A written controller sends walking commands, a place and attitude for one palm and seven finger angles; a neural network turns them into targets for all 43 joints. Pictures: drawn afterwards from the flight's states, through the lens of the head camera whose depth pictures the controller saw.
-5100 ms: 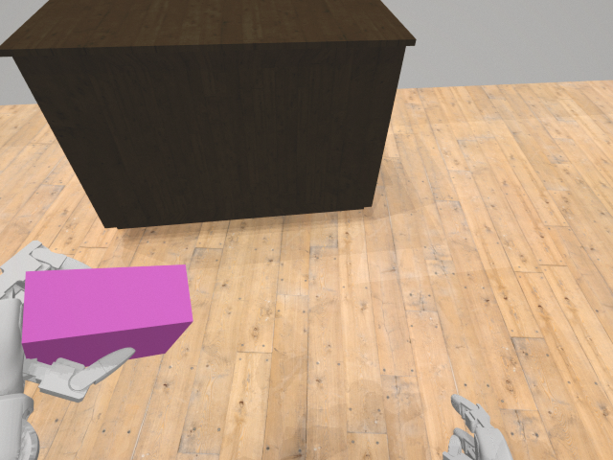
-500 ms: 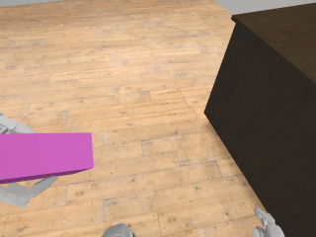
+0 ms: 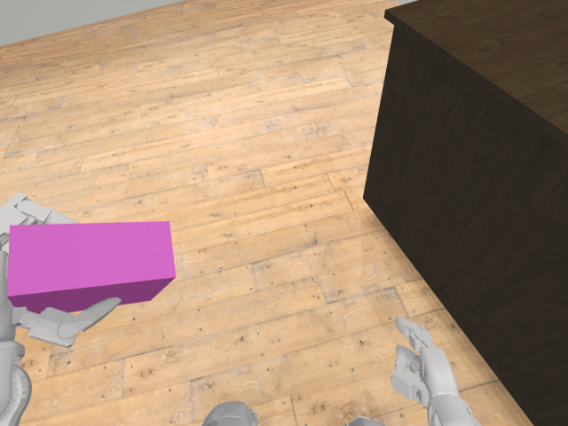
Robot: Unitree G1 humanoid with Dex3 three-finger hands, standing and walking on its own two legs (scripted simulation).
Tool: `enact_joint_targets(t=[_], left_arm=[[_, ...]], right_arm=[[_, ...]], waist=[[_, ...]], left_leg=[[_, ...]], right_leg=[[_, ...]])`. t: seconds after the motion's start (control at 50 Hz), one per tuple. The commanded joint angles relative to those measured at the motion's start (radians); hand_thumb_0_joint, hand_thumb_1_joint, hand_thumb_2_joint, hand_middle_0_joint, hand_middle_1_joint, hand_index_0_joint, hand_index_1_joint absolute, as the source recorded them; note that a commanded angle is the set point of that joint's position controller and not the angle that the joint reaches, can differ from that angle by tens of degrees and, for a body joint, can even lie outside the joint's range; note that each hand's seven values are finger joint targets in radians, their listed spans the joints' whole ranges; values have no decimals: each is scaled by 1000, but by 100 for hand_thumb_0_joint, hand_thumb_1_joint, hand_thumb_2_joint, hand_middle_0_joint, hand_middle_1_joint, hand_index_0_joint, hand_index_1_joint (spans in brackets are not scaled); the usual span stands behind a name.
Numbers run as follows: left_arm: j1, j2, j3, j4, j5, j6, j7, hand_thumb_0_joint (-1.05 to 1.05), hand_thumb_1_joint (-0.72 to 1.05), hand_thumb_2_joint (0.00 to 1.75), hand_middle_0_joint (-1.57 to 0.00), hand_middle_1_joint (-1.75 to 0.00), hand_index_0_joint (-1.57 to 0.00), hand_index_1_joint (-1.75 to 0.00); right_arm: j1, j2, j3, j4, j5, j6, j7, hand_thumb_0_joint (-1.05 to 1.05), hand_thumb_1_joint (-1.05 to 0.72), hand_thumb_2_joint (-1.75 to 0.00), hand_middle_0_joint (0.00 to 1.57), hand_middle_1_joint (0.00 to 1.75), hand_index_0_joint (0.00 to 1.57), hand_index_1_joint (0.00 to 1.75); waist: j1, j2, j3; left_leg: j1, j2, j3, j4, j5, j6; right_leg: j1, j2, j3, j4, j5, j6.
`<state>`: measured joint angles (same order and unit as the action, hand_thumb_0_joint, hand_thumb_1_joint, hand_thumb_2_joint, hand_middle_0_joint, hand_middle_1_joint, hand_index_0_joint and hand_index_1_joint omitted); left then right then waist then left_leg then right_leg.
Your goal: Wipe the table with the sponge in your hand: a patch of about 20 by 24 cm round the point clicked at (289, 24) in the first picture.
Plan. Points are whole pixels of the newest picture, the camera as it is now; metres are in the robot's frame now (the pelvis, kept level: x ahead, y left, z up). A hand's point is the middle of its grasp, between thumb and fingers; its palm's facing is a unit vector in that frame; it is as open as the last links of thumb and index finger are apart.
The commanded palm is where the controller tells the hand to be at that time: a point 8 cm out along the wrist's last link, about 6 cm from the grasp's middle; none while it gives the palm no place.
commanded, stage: turn to face it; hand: left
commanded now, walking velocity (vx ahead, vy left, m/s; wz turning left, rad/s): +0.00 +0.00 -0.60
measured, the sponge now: (118, 268) +0.24 +0.21 +0.15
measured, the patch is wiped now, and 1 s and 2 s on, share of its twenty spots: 0.00 0.00 0.00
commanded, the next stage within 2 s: none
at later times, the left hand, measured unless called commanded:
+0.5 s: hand (146, 259) +0.24 +0.16 +0.18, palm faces +0.16 -0.87 -0.46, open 10.3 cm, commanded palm +0.21 +0.21 +0.20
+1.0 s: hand (270, 323) +0.19 +0.03 +0.19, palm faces -0.12 -0.85 -0.51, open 10.3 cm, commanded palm +0.17 +0.09 +0.20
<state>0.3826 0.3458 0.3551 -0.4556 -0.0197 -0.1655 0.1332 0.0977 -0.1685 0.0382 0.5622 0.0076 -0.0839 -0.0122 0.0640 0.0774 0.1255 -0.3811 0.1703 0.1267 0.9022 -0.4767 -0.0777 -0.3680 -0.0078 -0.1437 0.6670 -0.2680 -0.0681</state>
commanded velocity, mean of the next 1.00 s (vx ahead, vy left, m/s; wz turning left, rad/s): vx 0.00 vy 0.00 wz -0.60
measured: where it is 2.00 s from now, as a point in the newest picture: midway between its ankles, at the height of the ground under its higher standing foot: outside the picture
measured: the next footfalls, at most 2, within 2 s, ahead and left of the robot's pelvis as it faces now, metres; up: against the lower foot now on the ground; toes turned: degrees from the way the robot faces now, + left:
left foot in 0.34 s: +0.04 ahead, +0.13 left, +0.00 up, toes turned -7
right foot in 0.62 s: -0.03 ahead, -0.15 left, +0.00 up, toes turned -29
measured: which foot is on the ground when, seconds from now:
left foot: up 0.00-0.32, down 0.34-0.62, up 0.64-1.00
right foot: down 0.00-0.36, up 0.38-0.60, down 0.62-1.00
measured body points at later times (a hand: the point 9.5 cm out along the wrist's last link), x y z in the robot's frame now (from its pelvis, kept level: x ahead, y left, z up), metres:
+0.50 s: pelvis -0.03 -0.01 +0.01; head -0.02 -0.02 +0.46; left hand +0.22 +0.21 +0.21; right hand +0.06 -0.27 -0.08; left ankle +0.00 +0.14 -0.72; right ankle -0.03 -0.09 -0.68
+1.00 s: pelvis -0.13 -0.05 +0.02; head -0.11 -0.09 +0.46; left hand +0.19 +0.08 +0.22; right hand -0.13 -0.37 -0.08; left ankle -0.05 +0.10 -0.68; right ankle -0.07 -0.13 -0.72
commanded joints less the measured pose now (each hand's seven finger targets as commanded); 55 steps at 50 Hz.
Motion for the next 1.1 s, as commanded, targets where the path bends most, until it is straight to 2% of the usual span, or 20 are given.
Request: enact_joint_targets(t=[0.0,0.08,0.2,0.28,0.3,0.34,0.36,0.38,0.44,0.56,0.58,0.6,0.62,0.64,0.68,0.74,0.9,1.02,1.06,1.08], left_arm=[[11,247,177,-397,-37,-84,44,0,10,130,-120,-160,-120,-160],[133,254,224,-404,-45,-100,56,0,10,130,-120,-160,-120,-160],[183,216,208,-305,-46,-89,49,0,10,130,-120,-160,-120,-160],[108,207,158,-329,-38,-80,40,0,10,130,-120,-160,-120,-160],[87,212,153,-343,-33,-86,38,0,10,130,-120,-160,-120,-160],[58,221,158,-358,-19,-97,29,0,10,130,-120,-160,-120,-160],[76,231,168,-322,-10,-95,28,0,10,130,-120,-160,-120,-160],[17,239,160,-356,-1,-96,24,0,10,130,-120,-160,-120,-160],[-9,152,61,-330,2,-84,12,0,10,130,-120,-160,-120,-160],[-69,197,100,-277,0,-73,14,0,10,130,-120,-160,-120,-160],[-52,208,110,-260,7,-69,15,0,10,130,-120,-160,-120,-160],[-41,251,149,-264,3,-79,23,0,10,130,-120,-160,-120,-160],[7,283,204,-253,-22,-74,30,0,10,130,-120,-160,-120,-160],[50,293,219,-298,-41,-70,30,0,10,130,-120,-160,-120,-160],[151,277,251,-333,-51,-82,31,0,10,130,-120,-160,-120,-160],[177,250,247,-340,-54,-90,36,0,10,130,-120,-160,-120,-160],[148,210,171,-255,-51,-66,45,0,10,130,-120,-160,-120,-160],[44,208,118,-296,-28,-61,33,0,10,130,-120,-160,-120,-160],[8,215,116,-312,-27,-75,24,0,10,130,-120,-160,-120,-160],[-27,221,116,-340,-28,-86,18,0,10,130,-120,-160,-120,-160]], right_arm=[[-35,-85,-50,-150,5,-5,-14,0,-90,-90,20,30,20,30],[-47,-104,-66,-143,-4,26,-20,0,-90,-90,20,30,20,30],[-4,-138,-81,-173,6,52,-8,0,-90,-90,20,30,20,30],[27,-161,-83,-179,15,65,-8,0,-90,-90,20,30,20,30],[34,-168,-86,-181,13,62,-12,0,-90,-90,20,30,20,30],[19,-200,-99,-206,12,56,-20,0,-90,-90,20,30,20,30],[14,-168,-85,-196,5,52,-24,0,-90,-90,20,30,20,30],[16,-153,-89,-195,-5,45,-25,0,-90,-90,20,30,20,30],[48,-171,-93,-175,10,26,-5,0,-90,-90,20,30,20,30],[83,-178,-94,-163,7,-13,8,0,-90,-90,20,30,20,30],[90,-171,-94,-167,11,-10,13,0,-90,-90,20,30,20,30],[71,-130,-81,-179,16,-8,11,0,-90,-90,20,30,20,30],[34,-132,-83,-201,19,-3,6,0,-90,-90,20,30,20,30],[3,-124,-88,-192,16,12,4,0,-90,-90,20,30,20,30],[-15,-93,-51,-174,3,56,14,0,-90,-90,20,30,20,30],[-25,-101,-66,-156,1,85,7,0,-90,-90,20,30,20,30],[-17,-149,-83,-170,7,106,-9,0,-90,-90,20,30,20,30],[17,-163,-85,-183,3,127,-2,0,-90,-90,20,30,20,30],[43,-172,-94,-183,-1,123,-2,0,-90,-90,20,30,20,30],[37,-181,-98,-196,-6,117,-5,0,-90,-90,20,30,20,30]], waist=[[-42,-185,-350],[-47,-133,-349],[-28,-182,-318],[-45,-135,-305],[-47,-87,-295],[-30,150,-236],[-22,235,-226],[-28,212,-182],[-40,173,-119],[-47,143,-178],[-48,63,-205],[-41,-178,-229],[-21,-382,-269],[-18,-330,-279],[-29,-132,-334],[-50,-167,-327],[-26,-200,-295],[-30,-176,-271],[-47,-119,-272],[-52,-29,-249]], left_leg=[[-221,-79,-140,355,-50,-20],[-120,-96,-110,147,12,-19],[-16,-119,-89,-152,23,2],[184,-102,-84,-424,133,27],[254,-60,-96,-503,168,48],[312,192,-291,-575,342,159],[208,292,-331,-625,369,216],[140,318,-344,-615,423,243],[173,229,-68,-532,603,167],[171,178,30,-313,579,77],[117,135,45,-182,502,52],[-23,34,78,30,220,10],[-173,-85,-16,221,-151,-20],[-164,-60,-142,314,-123,-16],[-233,-56,-174,364,-21,-27],[-195,-73,-144,303,48,-34],[-38,-130,-109,-63,9,-3],[169,-162,-74,-355,-11,43],[326,-110,-72,-513,20,81],[368,-2,-168,-597,3,128]], right_leg=[[401,-318,473,-198,752,-112],[304,-257,389,-229,601,-97],[223,-238,488,-297,320,-108],[104,-183,499,-281,155,-41],[49,-138,480,-237,108,-12],[-139,36,311,18,-119,71],[-151,43,202,285,-237,94],[-151,16,187,427,-231,108],[-147,-19,98,311,-185,126],[164,26,-15,-125,0,124],[241,-30,47,-202,128,91],[353,-176,260,-228,524,14],[329,-314,574,-270,721,-75],[286,-342,593,-294,606,-80],[380,-288,503,-216,531,-104],[318,-241,433,-260,493,-84],[186,-210,543,-384,88,-88],[52,-153,587,-448,-77,-26],[-59,-83,539,-400,-148,36],[-141,-20,480,-287,-159,64]])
